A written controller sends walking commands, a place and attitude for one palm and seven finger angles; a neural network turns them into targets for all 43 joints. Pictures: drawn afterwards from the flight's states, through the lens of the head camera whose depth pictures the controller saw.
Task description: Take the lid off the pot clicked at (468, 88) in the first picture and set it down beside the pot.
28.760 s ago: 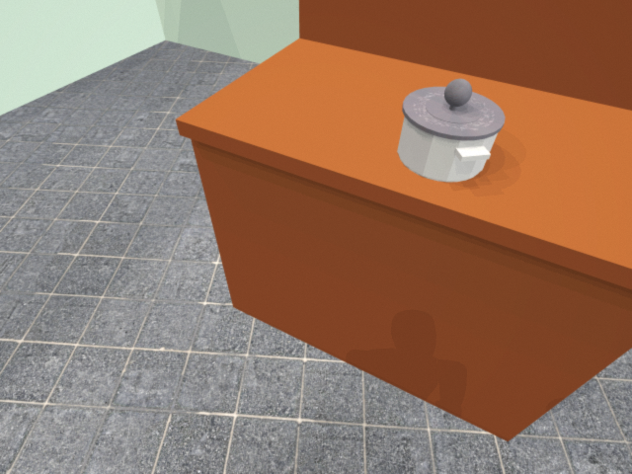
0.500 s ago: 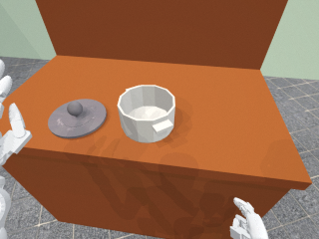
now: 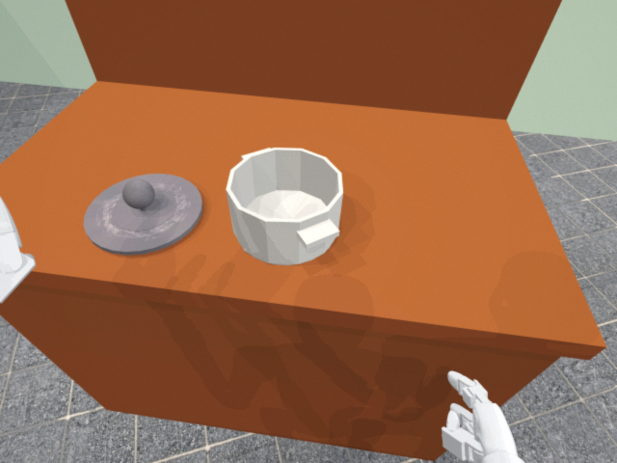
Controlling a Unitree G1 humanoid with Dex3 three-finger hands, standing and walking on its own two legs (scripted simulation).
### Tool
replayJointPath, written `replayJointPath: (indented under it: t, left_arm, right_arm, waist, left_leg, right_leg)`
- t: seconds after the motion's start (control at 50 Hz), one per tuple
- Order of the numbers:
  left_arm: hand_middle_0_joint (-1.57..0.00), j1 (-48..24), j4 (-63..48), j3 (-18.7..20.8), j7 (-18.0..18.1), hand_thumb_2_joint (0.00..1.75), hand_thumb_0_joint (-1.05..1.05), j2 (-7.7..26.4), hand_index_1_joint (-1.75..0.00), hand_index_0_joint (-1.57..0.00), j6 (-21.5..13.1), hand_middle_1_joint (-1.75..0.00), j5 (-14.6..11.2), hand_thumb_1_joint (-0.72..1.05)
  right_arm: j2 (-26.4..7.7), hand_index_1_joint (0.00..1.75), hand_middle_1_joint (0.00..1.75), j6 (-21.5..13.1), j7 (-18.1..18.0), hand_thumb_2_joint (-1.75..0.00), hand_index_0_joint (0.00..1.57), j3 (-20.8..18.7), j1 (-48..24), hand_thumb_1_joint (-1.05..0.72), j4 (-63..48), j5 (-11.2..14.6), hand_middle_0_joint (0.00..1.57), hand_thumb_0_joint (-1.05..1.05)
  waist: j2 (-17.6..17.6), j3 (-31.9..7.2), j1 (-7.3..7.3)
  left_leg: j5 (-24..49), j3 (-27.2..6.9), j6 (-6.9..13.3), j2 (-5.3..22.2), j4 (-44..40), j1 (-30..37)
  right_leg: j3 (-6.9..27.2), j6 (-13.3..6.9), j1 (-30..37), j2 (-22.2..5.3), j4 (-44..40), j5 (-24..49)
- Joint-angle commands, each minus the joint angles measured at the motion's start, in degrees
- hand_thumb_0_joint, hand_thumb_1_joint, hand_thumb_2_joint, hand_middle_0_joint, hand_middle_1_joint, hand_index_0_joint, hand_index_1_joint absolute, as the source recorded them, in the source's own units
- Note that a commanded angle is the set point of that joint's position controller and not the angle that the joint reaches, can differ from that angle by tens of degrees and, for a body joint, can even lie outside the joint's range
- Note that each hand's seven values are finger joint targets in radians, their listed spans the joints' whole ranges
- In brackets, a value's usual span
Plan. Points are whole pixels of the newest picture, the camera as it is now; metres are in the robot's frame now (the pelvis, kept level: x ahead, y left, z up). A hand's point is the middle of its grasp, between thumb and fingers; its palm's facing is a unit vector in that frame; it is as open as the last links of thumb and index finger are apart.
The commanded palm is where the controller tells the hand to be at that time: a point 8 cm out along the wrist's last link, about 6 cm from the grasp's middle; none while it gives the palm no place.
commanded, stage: step back with the hand held close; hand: left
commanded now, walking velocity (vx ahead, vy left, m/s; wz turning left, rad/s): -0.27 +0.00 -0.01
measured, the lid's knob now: (138, 194) +0.46 +0.32 +0.08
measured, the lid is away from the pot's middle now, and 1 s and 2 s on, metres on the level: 0.23 0.23 0.23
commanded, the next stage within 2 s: stop stepping back and stand still in 1.32 s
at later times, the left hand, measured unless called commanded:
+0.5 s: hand out of the picture +0.14 +0.24 +0.24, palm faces +0.47 -0.79 -0.40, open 7.4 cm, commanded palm +0.07 +0.29 +0.25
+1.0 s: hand out of the picture +0.09 +0.25 +0.24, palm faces +0.44 -0.81 -0.40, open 7.4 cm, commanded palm +0.03 +0.30 +0.25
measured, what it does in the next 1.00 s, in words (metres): walks backwards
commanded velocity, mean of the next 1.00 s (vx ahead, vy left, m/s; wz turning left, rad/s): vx -0.32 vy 0.00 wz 0.00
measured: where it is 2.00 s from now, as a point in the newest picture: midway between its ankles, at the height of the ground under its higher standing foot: outside the picture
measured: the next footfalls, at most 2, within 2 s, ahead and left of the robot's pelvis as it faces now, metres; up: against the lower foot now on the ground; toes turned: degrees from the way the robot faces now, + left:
right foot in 1.14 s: -0.11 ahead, -0.13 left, +0.00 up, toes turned -1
left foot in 1.32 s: -0.10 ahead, +0.11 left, +0.00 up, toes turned +0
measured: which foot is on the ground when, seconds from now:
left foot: down 0.00-1.00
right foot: down 0.00-0.94, up 0.96-1.00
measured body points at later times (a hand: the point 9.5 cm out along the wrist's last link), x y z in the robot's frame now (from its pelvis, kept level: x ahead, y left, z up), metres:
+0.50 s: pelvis -0.05 +0.01 -0.02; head -0.04 +0.03 +0.43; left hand +0.11 +0.28 +0.26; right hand +0.11 -0.22 -0.09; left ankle +0.01 +0.09 -0.74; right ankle +0.00 -0.14 -0.74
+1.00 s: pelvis -0.10 +0.02 -0.02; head -0.08 +0.06 +0.43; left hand +0.06 +0.29 +0.26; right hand +0.07 -0.22 -0.08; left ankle +0.01 +0.09 -0.74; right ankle -0.08 -0.12 -0.72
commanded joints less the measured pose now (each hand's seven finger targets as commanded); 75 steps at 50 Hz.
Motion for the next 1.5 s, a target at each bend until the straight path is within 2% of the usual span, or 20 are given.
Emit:
replayJointPath:
  t: [0.0,0.22,0.34,0.44,0.56,0.66,0.72,0.8,0.92,1.02,1.08,1.14,1.18,1.28,1.32,1.38,1.4,1.42,1.44,1.48]
  left_arm:
    - [-0.20,2.50,-13.08,5.07,0.15,0.90,0.00,10.04,-0.30,-0.20,-2.73,-0.30,-0.10,0.90]
    - [-0.20,7.87,-22.18,11.40,1.96,0.90,0.00,14.00,-0.30,-0.20,-4.22,-0.30,-1.10,0.90]
    - [-0.20,3.40,-14.90,10.02,2.52,0.90,0.00,12.66,-0.30,-0.20,-3.92,-0.30,-0.60,0.90]
    - [-0.20,1.48,-15.18,8.38,3.34,0.90,0.00,12.65,-0.30,-0.20,-4.46,-0.30,0.09,0.90]
    - [-0.20,1.54,-17.73,8.87,3.60,0.90,0.00,11.31,-0.30,-0.20,-5.36,-0.30,0.40,0.90]
    - [-0.20,4.03,-18.61,9.46,2.99,0.90,0.00,12.19,-0.30,-0.20,-5.51,-0.30,0.16,0.90]
    - [-0.20,2.27,-20.25,8.91,2.67,0.90,0.00,13.47,-0.30,-0.20,-5.99,-0.30,0.13,0.90]
    - [-0.20,5.67,-20.27,9.35,3.42,0.90,0.00,13.77,-0.30,-0.20,-6.50,-0.30,-0.06,0.90]
    - [-0.20,2.55,-19.65,9.52,4.28,0.90,0.00,12.51,-0.30,-0.20,-6.76,-0.30,-0.47,0.90]
    - [-0.20,2.70,-17.24,9.33,4.29,0.90,0.00,12.44,-0.30,-0.20,-5.44,-0.30,-1.05,0.90]
    - [-0.20,2.96,-17.67,7.54,3.00,0.90,0.00,12.35,-0.30,-0.20,-4.87,-0.30,-0.28,0.90]
    - [-0.20,-1.57,-19.24,7.06,2.94,0.90,0.00,15.76,-0.30,-0.20,-6.11,-0.30,0.32,0.90]
    - [-0.20,0.43,-17.50,6.65,2.62,0.90,0.00,14.38,-0.30,-0.20,-4.68,-0.30,0.88,0.90]
    - [-0.20,-0.65,-18.32,6.80,3.17,0.90,0.00,13.24,-0.30,-0.20,-5.55,-0.30,0.01,0.90]
    - [-0.20,-1.25,-21.50,9.15,3.03,0.90,0.00,15.26,-0.30,-0.20,-7.10,-0.30,-0.47,0.90]
    - [-0.20,2.85,-23.79,11.00,2.76,0.90,0.00,14.41,-0.30,-0.20,-6.68,-0.30,-1.75,0.90]
    - [-0.20,1.30,34.98,-19.29,-3.82,0.90,0.00,-10.41,-0.30,-0.20,6.71,-0.30,4.90,0.90]
    - [-0.20,-2.93,-32.68,5.16,1.27,0.90,0.00,9.11,-0.30,-0.20,-0.96,-0.30,-1.91,0.90]
    - [-0.20,-0.03,-37.63,11.44,2.37,0.90,0.00,19.17,-0.30,-0.20,-4.65,-0.30,-0.65,0.90]
    - [-0.20,15.16,-35.15,10.98,3.31,0.90,0.00,15.16,-0.30,-0.20,-2.40,-0.30,-1.52,0.90]
  right_arm:
    - [-7.33,0.30,0.30,-0.73,-0.36,-0.90,0.20,-3.83,-4.24,-0.90,-10.86,0.38,0.20,0.00]
    - [-7.37,0.30,0.30,-2.23,-0.60,-0.90,0.20,-4.76,-1.10,-0.90,-12.77,0.39,0.20,0.00]
    - [-7.17,0.30,0.30,-2.97,-1.01,-0.90,0.20,-4.82,0.55,-0.90,-12.32,1.11,0.20,0.00]
    - [-6.71,0.30,0.30,-2.96,-1.27,-0.90,0.20,-4.49,0.67,-0.90,-11.08,0.50,0.20,0.00]
    - [-7.33,0.30,0.30,-4.50,-1.89,-0.90,0.20,-4.10,-0.98,-0.90,-12.83,0.60,0.20,0.00]
    - [-7.15,0.30,0.30,-5.58,-0.79,-0.90,0.20,-4.50,-0.36,-0.90,-11.44,-0.31,0.20,0.00]
    - [-6.86,0.30,0.30,-4.56,-0.58,-0.90,0.20,-5.01,-0.56,-0.90,-10.49,0.08,0.20,0.00]
    - [-6.19,0.30,0.30,-2.95,-0.76,-0.90,0.20,-5.44,-0.36,-0.90,-10.71,0.14,0.20,0.00]
    - [-7.44,0.30,0.30,-4.41,-1.99,-0.90,0.20,-5.30,-2.06,-0.90,-11.28,-0.45,0.20,0.00]
    - [-6.04,0.30,0.30,-5.53,-0.74,-0.90,0.20,-6.39,0.16,-0.90,-9.17,-1.33,0.20,0.00]
    - [-6.26,0.30,0.30,-4.16,-0.28,-0.90,0.20,-6.09,-0.56,-0.90,-9.13,-1.37,0.20,0.00]
    - [-5.00,0.30,0.30,-3.64,-0.89,-0.90,0.20,-5.30,0.29,-0.90,-9.39,-0.91,0.20,0.00]
    - [-5.00,0.30,0.30,-2.60,-0.77,-0.90,0.20,-6.07,-2.25,-0.90,-9.30,0.20,0.20,0.00]
    - [-5.81,0.30,0.30,-2.11,-1.67,-0.90,0.20,-4.53,-1.25,-0.90,-8.99,0.16,0.20,0.00]
    - [-6.59,0.30,0.30,-3.16,-1.02,-0.90,0.20,-6.39,-1.28,-0.90,-9.52,0.10,0.20,0.00]
    - [-5.89,0.30,0.30,-5.75,0.59,-0.90,0.20,-6.80,1.74,-0.90,-7.93,-1.07,0.20,0.00]
    - [-14.01,0.30,0.30,-6.04,0.87,-0.90,0.20,-8.64,6.08,-0.90,6.43,-2.40,0.20,0.00]
    - [-3.30,0.30,0.30,-4.59,2.55,-0.90,0.20,-7.15,-0.75,-0.90,-11.41,0.99,0.20,0.00]
    - [-8.35,0.30,0.30,-5.84,1.48,-0.90,0.20,-7.98,0.04,-0.90,-12.33,0.79,0.20,0.00]
    - [-4.93,0.30,0.30,-4.75,2.85,-0.90,0.20,-5.84,-0.67,-0.90,-12.06,0.59,0.20,0.00]
  waist:
    - [0.94,-9.72,-1.77]
    - [9.98,-11.18,-2.24]
    - [-3.18,-6.23,-3.64]
    - [-3.97,-4.84,-4.52]
    - [13.20,-4.91,-3.43]
    - [5.94,-8.79,-2.82]
    - [-3.03,-10.71,-3.77]
    - [-0.80,-9.06,-4.53]
    - [15.04,-6.93,-4.62]
    - [9.48,-11.89,-3.60]
    - [8.34,-13.26,-3.24]
    - [-9.87,-7.98,-3.93]
    - [-14.67,-6.29,-4.54]
    - [0.12,-4.17,-6.13]
    - [15.57,-8.44,-5.43]
    - [10.57,-16.72,-4.65]
    - [13.26,-11.94,-9.39]
    - [5.07,-21.02,-2.90]
    - [6.30,-20.32,-3.51]
    - [11.31,-16.68,-3.90]
  left_leg:
    - [19.96,-4.71,1.61,5.05,-2.46,1.87]
    - [20.08,-9.38,2.66,11.14,-5.39,-6.09]
    - [-11.61,-6.59,0.57,5.10,2.16,-13.75]
    - [-11.76,-7.12,0.30,3.28,7.52,-9.10]
    - [-22.60,-16.39,3.75,13.03,-14.71,-23.68]
    - [3.76,-11.54,2.75,10.65,-3.00,-13.55]
    - [2.78,-7.88,-0.01,6.48,3.44,-10.12]
    - [-7.63,-6.58,-0.68,4.36,7.79,-7.50]
    - [-21.03,-19.52,3.44,15.08,-17.56,-21.12]
    - [3.22,-15.05,4.79,15.02,-11.57,-8.03]
    - [-3.50,-10.87,1.18,11.91,-5.86,-9.23]
    - [-10.02,-0.45,-3.66,0.15,20.56,-5.39]
    - [-8.82,-3.24,-2.81,-0.42,34.72,-6.63]
    - [8.86,-4.18,-1.49,4.04,-4.74,-7.57]
    - [43.11,-16.34,3.92,18.55,-8.85,0.41]
    - [48.63,-14.89,4.07,17.71,-5.53,5.08]
    - [72.46,-17.88,4.23,14.32,8.34,6.48]
    - [48.18,-9.52,2.22,15.65,-6.59,12.95]
    - [25.99,-10.90,2.88,14.59,-6.61,5.64]
    - [7.56,-13.86,3.25,13.69,-12.38,1.09]
  right_leg:
    - [3.90,-1.77,-0.78,-6.48,1.96,19.81]
    - [1.02,-0.92,-4.56,-2.77,13.55,-3.87]
    - [6.62,-3.24,-8.48,-7.81,4.62,-1.24]
    - [9.21,-5.12,-17.66,-11.40,-0.45,-8.95]
    - [-0.22,-0.98,-5.28,0.70,22.00,-9.80]
    - [1.58,-1.44,-5.81,-1.50,10.07,-0.27]
    - [5.93,-3.62,-7.49,-6.52,5.28,9.14]
    - [8.82,-5.49,-16.44,-10.67,1.15,-0.95]
    - [0.19,-1.49,-7.56,3.60,22.98,-12.51]
    - [3.38,-1.81,-10.63,2.85,21.06,-17.51]
    - [2.36,-3.21,-3.38,-0.59,4.40,-5.15]
    - [13.21,-8.08,-21.91,-17.16,-9.57,-5.75]
    - [12.01,-10.36,-24.11,-19.74,-6.72,8.33]
    - [4.22,-4.03,-11.08,-9.44,12.36,25.50]
    - [2.27,-1.20,-19.69,1.85,28.66,-13.95]
    - [7.19,-0.56,-22.78,3.51,40.17,-23.00]
    - [9.06,1.72,-31.63,0.52,46.46,-14.83]
    - [4.81,1.99,-20.35,6.71,40.55,-23.48]
    - [3.81,0.42,-20.56,2.97,38.54,-17.22]
    - [1.92,0.13,-19.61,2.33,35.07,-13.59]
